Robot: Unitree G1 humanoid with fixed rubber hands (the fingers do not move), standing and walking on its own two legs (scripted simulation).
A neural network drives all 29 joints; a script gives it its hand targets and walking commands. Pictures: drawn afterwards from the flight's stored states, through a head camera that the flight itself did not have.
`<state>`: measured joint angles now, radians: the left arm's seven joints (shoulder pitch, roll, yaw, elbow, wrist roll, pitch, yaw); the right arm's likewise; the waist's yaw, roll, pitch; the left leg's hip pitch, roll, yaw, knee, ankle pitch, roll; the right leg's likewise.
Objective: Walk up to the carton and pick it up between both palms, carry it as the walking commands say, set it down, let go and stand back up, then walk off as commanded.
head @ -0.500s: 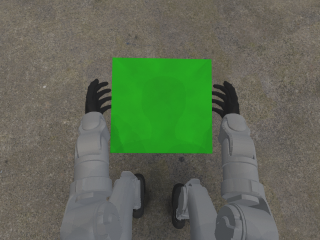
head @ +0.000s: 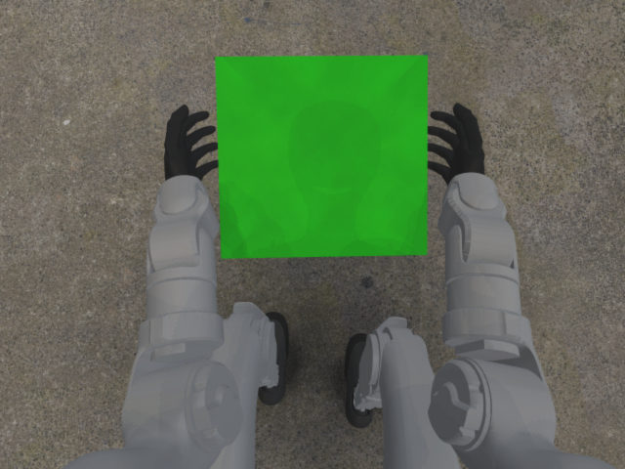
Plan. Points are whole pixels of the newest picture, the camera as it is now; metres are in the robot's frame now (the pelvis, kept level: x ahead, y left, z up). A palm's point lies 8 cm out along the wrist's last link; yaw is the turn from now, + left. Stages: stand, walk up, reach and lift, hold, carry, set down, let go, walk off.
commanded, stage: set down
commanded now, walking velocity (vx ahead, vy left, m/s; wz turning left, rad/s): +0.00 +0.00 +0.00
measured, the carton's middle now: (320, 166) +0.49 +0.03 -0.18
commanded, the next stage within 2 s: none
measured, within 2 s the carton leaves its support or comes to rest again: neither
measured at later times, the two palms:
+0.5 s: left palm (200, 179) +0.46 +0.20 -0.17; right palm (432, 171) +0.50 -0.13 -0.17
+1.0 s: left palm (215, 169) +0.51 +0.20 -0.27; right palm (406, 181) +0.52 -0.12 -0.29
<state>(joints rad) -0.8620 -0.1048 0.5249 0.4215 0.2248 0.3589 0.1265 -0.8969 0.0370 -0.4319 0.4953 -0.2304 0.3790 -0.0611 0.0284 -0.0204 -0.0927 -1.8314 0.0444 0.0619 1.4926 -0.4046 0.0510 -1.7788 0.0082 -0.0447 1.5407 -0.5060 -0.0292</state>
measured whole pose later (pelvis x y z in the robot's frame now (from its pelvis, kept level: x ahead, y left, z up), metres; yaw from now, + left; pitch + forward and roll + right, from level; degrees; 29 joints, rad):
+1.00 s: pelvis -0.04 +0.01 -0.12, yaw +0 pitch +34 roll +0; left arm -1.42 0.17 0.40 0.61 0.00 0.35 0.23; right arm -1.37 -0.24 -0.26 0.61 -0.06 0.36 -0.17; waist 0.07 0.02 0.50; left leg -2.06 0.03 0.06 1.92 -0.46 0.06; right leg -2.01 0.01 -0.02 1.98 -0.57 -0.02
